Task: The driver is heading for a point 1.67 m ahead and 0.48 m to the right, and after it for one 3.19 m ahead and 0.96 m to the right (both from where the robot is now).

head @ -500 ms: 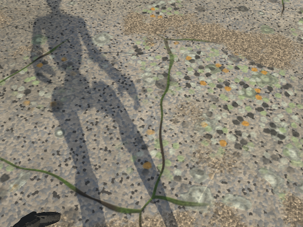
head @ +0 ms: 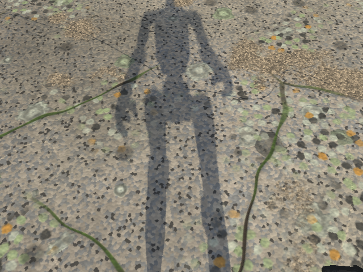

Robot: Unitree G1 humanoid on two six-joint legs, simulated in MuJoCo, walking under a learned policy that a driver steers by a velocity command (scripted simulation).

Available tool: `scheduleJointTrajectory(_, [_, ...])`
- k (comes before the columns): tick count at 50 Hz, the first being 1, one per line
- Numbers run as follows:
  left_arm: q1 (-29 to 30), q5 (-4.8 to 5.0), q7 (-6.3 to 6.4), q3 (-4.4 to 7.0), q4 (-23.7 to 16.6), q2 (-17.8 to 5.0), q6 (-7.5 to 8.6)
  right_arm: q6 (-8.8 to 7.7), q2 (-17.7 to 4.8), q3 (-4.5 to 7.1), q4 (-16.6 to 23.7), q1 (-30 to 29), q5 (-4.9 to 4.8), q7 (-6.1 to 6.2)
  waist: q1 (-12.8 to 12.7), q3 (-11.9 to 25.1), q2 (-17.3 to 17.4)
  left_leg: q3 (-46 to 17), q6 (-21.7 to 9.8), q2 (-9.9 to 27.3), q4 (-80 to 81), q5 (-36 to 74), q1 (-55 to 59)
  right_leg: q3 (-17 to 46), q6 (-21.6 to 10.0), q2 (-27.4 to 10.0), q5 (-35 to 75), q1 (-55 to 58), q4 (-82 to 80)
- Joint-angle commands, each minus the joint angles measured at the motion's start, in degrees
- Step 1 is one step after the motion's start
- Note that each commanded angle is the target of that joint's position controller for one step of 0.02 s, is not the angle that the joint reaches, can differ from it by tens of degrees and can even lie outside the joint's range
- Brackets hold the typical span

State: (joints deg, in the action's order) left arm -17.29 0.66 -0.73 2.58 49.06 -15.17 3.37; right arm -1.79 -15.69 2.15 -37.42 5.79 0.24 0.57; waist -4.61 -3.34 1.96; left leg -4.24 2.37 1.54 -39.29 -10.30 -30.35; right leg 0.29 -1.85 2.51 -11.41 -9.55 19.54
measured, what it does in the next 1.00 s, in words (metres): steps on the spot, turning right: left foot, then right foot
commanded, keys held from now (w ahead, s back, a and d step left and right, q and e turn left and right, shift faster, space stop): e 0.78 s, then no key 0.22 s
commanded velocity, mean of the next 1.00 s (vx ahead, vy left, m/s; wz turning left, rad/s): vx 0.04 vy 0.00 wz -0.44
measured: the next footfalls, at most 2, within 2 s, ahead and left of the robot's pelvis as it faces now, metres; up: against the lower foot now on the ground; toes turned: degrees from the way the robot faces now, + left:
left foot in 0.08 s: +0.17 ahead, +0.12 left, +0.00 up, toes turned -5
right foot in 0.48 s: +0.08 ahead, -0.12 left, +0.00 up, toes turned -18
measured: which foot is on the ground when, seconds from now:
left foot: up 0.00-0.06, down 0.08-0.48, up 0.50-0.94, down 0.96-1.00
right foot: down 0.00-0.10, up 0.12-0.46, down 0.48-0.98, up 1.00-1.00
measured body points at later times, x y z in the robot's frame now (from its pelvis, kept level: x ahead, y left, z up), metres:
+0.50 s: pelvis +0.06 -0.01 -0.02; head +0.09 -0.04 +0.43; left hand +0.27 +0.23 -0.11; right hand +0.14 -0.32 -0.13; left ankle +0.13 +0.13 -0.74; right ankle +0.05 -0.11 -0.75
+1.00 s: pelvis +0.08 -0.01 -0.01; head +0.11 -0.01 +0.44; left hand +0.36 +0.15 -0.11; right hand +0.07 -0.32 -0.11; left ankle +0.15 +0.10 -0.75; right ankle +0.04 -0.11 -0.74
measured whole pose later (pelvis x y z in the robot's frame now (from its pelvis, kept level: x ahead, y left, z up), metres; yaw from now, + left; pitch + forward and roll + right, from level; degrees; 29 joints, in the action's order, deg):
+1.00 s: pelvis +0.08 -0.01 -0.01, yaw -31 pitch +1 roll +1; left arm -8.6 0.0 1.4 3.0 37.7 -17.7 -2.6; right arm -1.0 -16.2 4.0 -43.5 8.0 0.8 0.3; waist -0.4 -1.6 -2.1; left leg -2.5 0.4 -1.8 -27.9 -14.2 -14.5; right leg 11.3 -1.2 5.8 -17.6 -18.1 33.6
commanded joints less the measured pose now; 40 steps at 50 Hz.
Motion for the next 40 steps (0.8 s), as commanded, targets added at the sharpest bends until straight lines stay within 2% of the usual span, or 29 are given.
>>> scheduleJointTrajectory(1, [3.1,0.96,0.75,2.74,-3.7,-11.6,-0.35,-0.48,-4.8,1.53,3.3,1.0,-0.04,0.03,3.2,7.3,-8.4,1.6,-0.6,-2.6,6.3,4.6,9.8,10.0,-8.7,-12.7,31.9,0.7,0.2])
scheduleJointTrajectory(3, [4.5,1.45,1.17,2.62,-4.0,-11.1,-0.97,-0.82,-5.8,2.24,2.8,2.6,0.19,0.21,5.3,7.0,-8.0,1.6,-2.4,-2.8,14.6,10.1,15.9,12.3,-6.5,-11.4,23.3,-1.0,3.7])
scheduleJointTrajectory(4, [3.7,1.18,1.26,2.17,-4.1,-9.4,-0.93,-1.02,-7.7,2.92,2.7,3.8,0.69,0.62,5.7,7.8,-6.5,-0.4,-4.3,0.4,17.4,17.1,21.5,12.1,-4.1,-9.1,17.6,-3.5,7.0])
scheduleJointTrajectory(5, [3.8,-0.23,1.21,1.17,-5.6,-6.2,-0.56,-0.8,-11.5,3.74,3.3,6.5,1.74,1.49,6.1,12.2,0.1,-7.6,-8.0,10.3,14.6,35.3,30.8,9.2,-1.2,-5.1,4.9,-9.6,16.4])
scheduleJointTrajectory(6, [-3.3,-0.3,1.25,0.2,-5.1,-3.2,-0.57,0.48,-12.8,4.19,3.3,7.6,1.9,1.76,4.4,17.3,12.3,-17.7,-17.1,22.1,13.2,45.0,39.2,3.5,2.2,0.3,-25.0,-19.7,28.6])
scheduleJointTrajectory(7, [-2.7,0.57,1.47,1.37,-4.8,-7.7,-1.4,1.15,-9.5,3.59,2.9,9.0,1.32,1.45,6.6,17.7,10.8,-20.9,-20.0,23.1,15.9,36.8,36.7,3.6,4.3,-0.8,-30.2,-23.3,39.0])
scheduleJointTrajectory(8, [-0.9,0.92,1.76,2.49,-5.0,-10.2,-2.41,1.2,-7.8,3.02,2.9,7.2,0.82,1.21,6.2,14.0,7.6,-17.3,-18.5,20.1,17.2,28.9,33.7,3.9,5.1,-2.3,-27.1,-25.9,45.0])
scheduleJointTrajectory(9, [-0.4,0.88,2.31,2.87,-4.6,-10.0,-3.63,1.15,-6.7,2.67,3.1,3.8,0.62,1.15,4.9,11.8,5.7,-13.6,-16.7,17.6,18.5,22.8,30.2,3.9,5.9,-3.5,-23.5,-26.4,47.0])
scheduleJointTrajectory(10, [-0.5,0.63,2.75,3.18,-4.6,-10.0,-4.89,1.05,-6.2,2.45,3.3,1.0,0.39,0.99,4.1,9.7,5.7,-10.7,-15.8,16.5,20.0,19.0,25.8,4.1,6.8,-4.5,-20.5,-25.5,47.1])
scheduleJointTrajectory(12, [-0.3,0.4,3.0,2.93,-5.6,-7.9,-6.32,0.96,-6.8,2.72,2.6,-1.7,1.16,0.96,2.8,7.3,6.5,-5.0,-15.4,14.0,22.4,16.3,18.4,1.9,7.8,-4.6,-15.9,-20.9,45.3])
scheduleJointTrajectory(13, [0.2,0.36,2.91,2.79,-6.3,-7.1,-6.5,0.94,-6.8,2.85,2.2,-2.1,1.33,1.09,2.8,7.2,6.9,-3.0,-15.6,13.6,22.8,15.9,17.5,1.1,7.9,-4.7,-14.5,-19.7,43.2])
scheduleJointTrajectory(16, [3.2,0.12,1.98,2.12,-8.5,-5.7,-6.48,1.09,-7.6,3.31,1.3,-2.7,0.99,1.59,3.7,8.3,6.9,0.6,-15.9,14.1,22.6,15.9,17.7,-0.1,7.0,-5.8,-11.0,-15.7,33.6])
scheduleJointTrajectory(19, [4.8,0.11,0.76,2.24,-10.3,-6.9,-6.48,1.53,-9.6,3.99,0.1,-1.6,0.41,1.56,4.5,9.7,6.8,1.1,-15.9,16.3,21.4,16.3,19.5,-1.7,5.3,-5.7,-9.3,-12.1,27.0])
scheduleJointTrajectory(21, [4.1,0.12,0.06,2.67,-10.7,-7.7,-6.67,1.76,-10.5,4.28,-0.6,-1.9,-0.47,1.43,3.6,9.4,6.6,1.8,-14.3,16.9,19.4,14.2,19.8,-3.0,3.5,-5.1,-7.1,-9.1,21.0])
scheduleJointTrajectory(22, [2.5,0.03,-0.2,2.9,-10.3,-7.7,-6.71,1.91,-10.6,4.35,-0.9,-2.5,-1.13,1.44,2.4,9.2,6.0,3.1,-12.6,16.2,17.2,11.7,18.6,-4.2,2.1,-4.1,-3.3,-5.8,15.6])
scheduleJointTrajectory(23, [1.1,-0.23,-0.13,3.38,-9.7,-8.4,-6.73,2.02,-9.6,4.2,-1.9,-1.1,-1.51,1.42,2.1,8.9,4.5,5.1,-9.7,14.4,13.7,6.5,16.3,-4.0,0.4,-2.8,-0.1,-1.8,11.1])
scheduleJointTrajectory(24, [0.0,-0.49,0.39,4.29,-9.9,-11.3,-6.69,2.17,-7.4,3.79,-3.1,1.9,-0.94,1.17,2.6,7.3,-3.2,9.8,-4.7,10.6,4.7,-2.2,10.3,3.0,-2.5,-6.2,9.2,2.8,4.4])
scheduleJointTrajectory(25, [0.6,-0.51,1.67,5.52,-11.9,-18.0,-6.59,2.31,-4.1,2.67,-0.9,2.1,1.99,0.86,4.9,5.8,-22.1,14.3,2.1,1.5,-13.4,-25.7,-5.5,24.7,-11.1,-21.6,27.2,8.4,1.4])
scheduleJointTrajectory(26, [-0.3,-2.91,1.0,5.13,-13.0,-17.8,-5.35,2.12,-6.6,3.43,0.8,-4.6,1.23,1.49,-0.2,7.8,-17.6,4.0,1.8,-1.9,-23.4,-29.5,-8.5,30.3,-18.6,-24.9,24.2,3.2,-1.6])
scheduleJointTrajectory(27, [1.7,-3.12,0.74,4.71,-12.9,-16.4,-4.15,2.27,-8.1,4.03,0.6,-4.9,-0.08,1.83,1.2,6.6,-12.4,1.4,0.8,-0.7,-26.9,-24.7,-9.0,25.5,-16.7,-21.8,19.6,2.1,-2.0])
scheduleJointTrajectory(28, [5.0,-1.84,1.0,4.51,-13.2,-14.8,-3.51,2.47,-8.2,4.37,-0.5,-3.1,-0.27,2.21,3.2,5.8,-9.9,0.5,0.2,0.0,-26.4,-19.2,-9.5,21.8,-13.2,-18.6,15.8,2.0,-1.4])
scheduleJointTrajectory(29, [7.2,-0.69,1.36,3.86,-13.6,-12.7,-3.5,2.66,-8.4,4.66,-1.8,-1.9,0.14,2.7,4.0,6.1,-8.6,0.1,0.5,0.5,-25.8,-15.9,-9.4,19.9,-10.9,-16.9,14.4,2.2,-0.9])
scheduleJointTrajectory(30, [8.5,-0.24,1.78,3.41,-14.0,-11.9,-3.65,2.67,-8.5,4.82,-2.1,-0.9,0.51,2.86,4.8,6.5,-9.0,0.2,1.0,0.1,-26.4,-13.2,-7.6,18.4,-10.3,-15.6,16.7,1.1,-0.6])
scheduleJointTrajectory(33, [7.2,-0.51,2.54,3.01,-14.5,-10.9,-3.97,2.13,-7.0,4.6,-2.3,0.2,-0.17,2.45,4.8,8.8,-8.9,0.0,2.0,-1.5,-24.2,-9.2,-5.6,17.6,-10.6,-13.9,19.4,3.0,0.0])
scheduleJointTrajectory(36, [5.9,-0.15,3.08,3.49,-14.5,-12.0,-4.35,1.79,-5.9,4.03,-1.6,-1.9,-0.27,2.18,3.6,8.3,-9.1,-0.8,2.9,-2.0,-14.5,-8.1,-5.1,19.6,-10.6,-13.3,15.8,5.1,0.6])
scheduleJointTrajectory(40, [6.7,-0.41,2.93,3.91,-15.3,-12.8,-4.96,1.31,-6.2,3.8,-1.7,-1.9,-0.56,1.31,3.2,7.6,-10.6,-1.0,3.1,-2.7,-6.0,-9.2,0.9,22.7,-11.2,-12.9,11.5,2.0,1.1])
Over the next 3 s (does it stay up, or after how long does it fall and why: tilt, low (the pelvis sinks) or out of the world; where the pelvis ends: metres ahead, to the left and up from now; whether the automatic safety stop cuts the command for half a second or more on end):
stays up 0.55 -0.28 -0.02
